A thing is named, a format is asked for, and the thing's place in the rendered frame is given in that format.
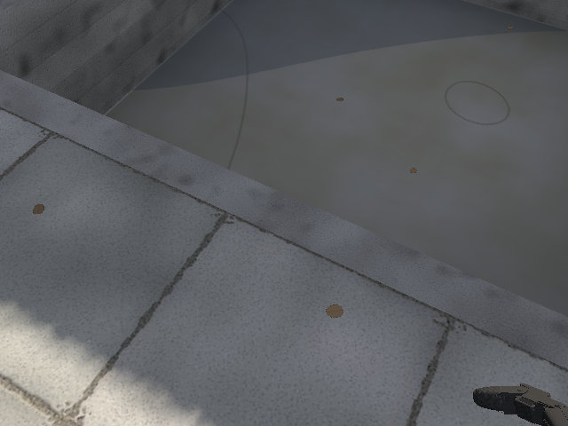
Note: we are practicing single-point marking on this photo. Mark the robot right hand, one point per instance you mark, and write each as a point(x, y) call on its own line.
point(529, 403)

